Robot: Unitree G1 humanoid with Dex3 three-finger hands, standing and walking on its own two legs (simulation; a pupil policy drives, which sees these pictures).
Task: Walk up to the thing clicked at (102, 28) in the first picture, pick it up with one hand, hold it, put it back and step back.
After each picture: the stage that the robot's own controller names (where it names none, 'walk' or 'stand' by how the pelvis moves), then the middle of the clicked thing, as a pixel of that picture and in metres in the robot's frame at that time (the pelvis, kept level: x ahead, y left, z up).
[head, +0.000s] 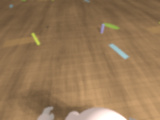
stand; (102, 29) +2.23 -0.28 -0.65
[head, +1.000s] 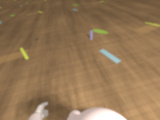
walk; (91, 35) +2.08 +0.09 -0.63
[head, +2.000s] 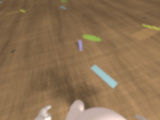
walk; (80, 45) +1.44 +0.31 -0.65
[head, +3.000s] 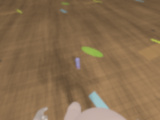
walk; (77, 63) +0.94 +0.26 -0.65
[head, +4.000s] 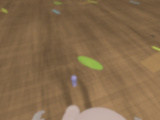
walk; (74, 81) +0.56 +0.21 -0.63
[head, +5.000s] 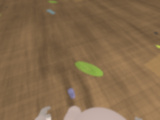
stand; (71, 93) +0.35 +0.23 -0.63
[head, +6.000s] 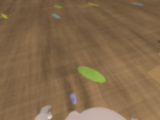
stand; (73, 99) +0.33 +0.19 -0.65
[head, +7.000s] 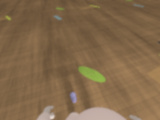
stand; (73, 97) +0.36 +0.20 -0.66
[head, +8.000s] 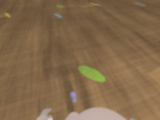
stand; (73, 97) +0.35 +0.20 -0.66
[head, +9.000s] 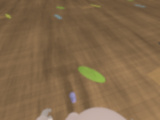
stand; (73, 98) +0.35 +0.20 -0.66
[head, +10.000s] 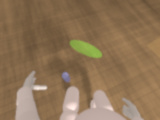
go down; (66, 77) +0.38 +0.22 -0.49
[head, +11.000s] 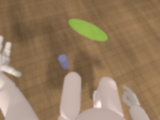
go down; (64, 62) +0.42 +0.25 -0.29
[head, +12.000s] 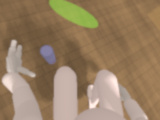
close in; (49, 56) +0.40 +0.28 -0.19
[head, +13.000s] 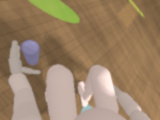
close; (32, 55) +0.39 +0.30 -0.15
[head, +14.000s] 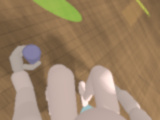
lift; (33, 57) +0.37 +0.30 -0.15
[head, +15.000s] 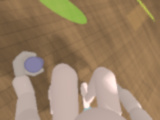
lift; (36, 63) +0.32 +0.30 -0.15
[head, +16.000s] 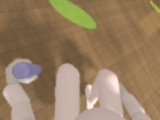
lift; (31, 69) +0.26 +0.35 -0.13
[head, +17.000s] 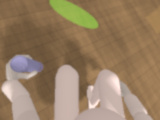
lift; (31, 65) +0.29 +0.36 -0.11
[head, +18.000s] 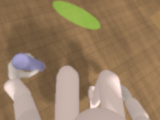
lift; (33, 64) +0.30 +0.36 -0.10
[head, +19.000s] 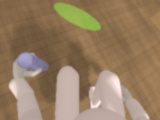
lift; (36, 64) +0.31 +0.35 -0.10
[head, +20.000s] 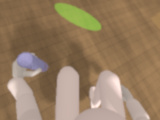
lift; (36, 64) +0.31 +0.35 -0.10
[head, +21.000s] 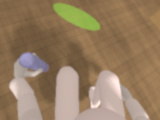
lift; (37, 64) +0.32 +0.34 -0.10
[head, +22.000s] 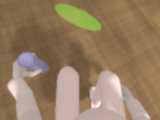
lift; (37, 64) +0.31 +0.35 -0.10
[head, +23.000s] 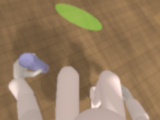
lift; (37, 65) +0.31 +0.35 -0.10
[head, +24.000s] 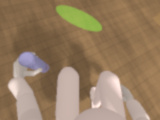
lift; (37, 64) +0.32 +0.35 -0.10
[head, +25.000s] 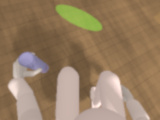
lift; (37, 64) +0.32 +0.35 -0.10
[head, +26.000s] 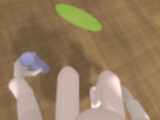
lift; (38, 64) +0.31 +0.35 -0.11
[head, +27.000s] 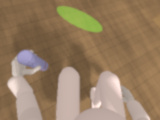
lift; (36, 62) +0.32 +0.36 -0.09
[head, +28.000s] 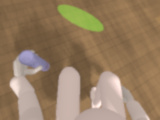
lift; (38, 63) +0.32 +0.35 -0.10
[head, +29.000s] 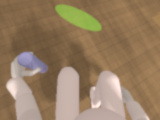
lift; (36, 64) +0.31 +0.36 -0.11
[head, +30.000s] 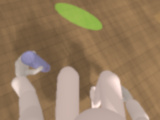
lift; (39, 64) +0.32 +0.35 -0.12
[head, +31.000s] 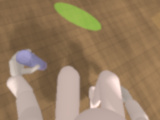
lift; (35, 62) +0.32 +0.36 -0.12
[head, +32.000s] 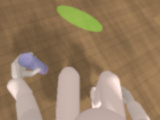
lift; (37, 65) +0.31 +0.36 -0.11
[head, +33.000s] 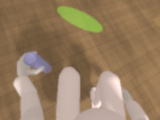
lift; (40, 64) +0.32 +0.34 -0.12
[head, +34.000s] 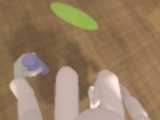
lift; (38, 66) +0.32 +0.34 -0.14
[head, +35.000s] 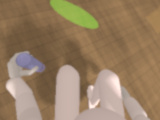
lift; (34, 64) +0.31 +0.36 -0.15
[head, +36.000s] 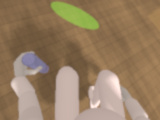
lift; (38, 65) +0.32 +0.35 -0.15
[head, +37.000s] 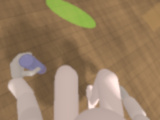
lift; (35, 66) +0.31 +0.34 -0.16
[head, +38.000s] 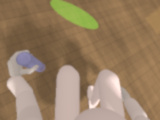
lift; (34, 64) +0.31 +0.36 -0.15
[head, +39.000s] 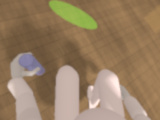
lift; (34, 66) +0.30 +0.36 -0.16
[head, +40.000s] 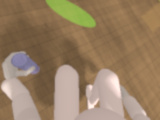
lift; (29, 65) +0.30 +0.38 -0.16
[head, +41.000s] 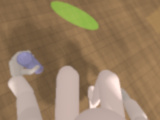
lift; (33, 65) +0.31 +0.37 -0.14
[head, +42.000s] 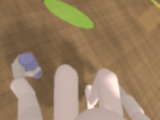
lift; (33, 68) +0.30 +0.35 -0.16
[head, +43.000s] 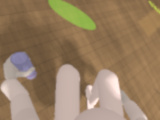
lift; (26, 68) +0.27 +0.39 -0.16
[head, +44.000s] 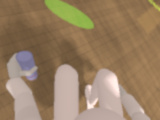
lift; (29, 68) +0.29 +0.37 -0.16
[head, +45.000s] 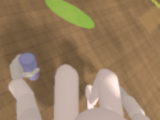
lift; (31, 69) +0.28 +0.36 -0.16
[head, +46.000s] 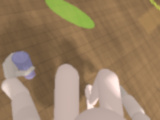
lift; (26, 67) +0.28 +0.39 -0.16
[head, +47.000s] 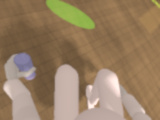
lift; (27, 69) +0.28 +0.39 -0.16
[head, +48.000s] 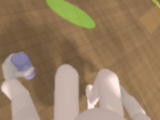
lift; (25, 68) +0.28 +0.39 -0.16
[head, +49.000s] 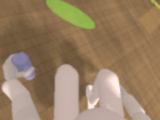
lift; (26, 68) +0.28 +0.39 -0.16
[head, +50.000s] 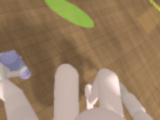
lift; (19, 68) +0.27 +0.42 -0.16
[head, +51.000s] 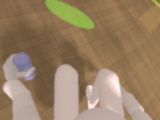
lift; (26, 69) +0.28 +0.39 -0.15
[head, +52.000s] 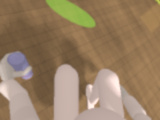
lift; (23, 68) +0.27 +0.40 -0.16
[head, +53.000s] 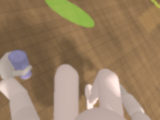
lift; (22, 67) +0.28 +0.40 -0.16
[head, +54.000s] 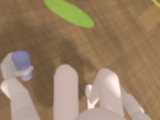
lift; (24, 68) +0.28 +0.40 -0.15
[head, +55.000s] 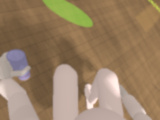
lift; (21, 67) +0.28 +0.40 -0.16
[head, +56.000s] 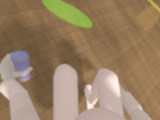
lift; (22, 68) +0.28 +0.40 -0.15
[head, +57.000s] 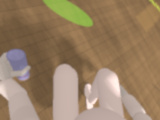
lift; (20, 67) +0.28 +0.40 -0.15
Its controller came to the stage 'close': yes
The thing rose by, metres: 0.10
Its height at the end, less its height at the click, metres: +0.00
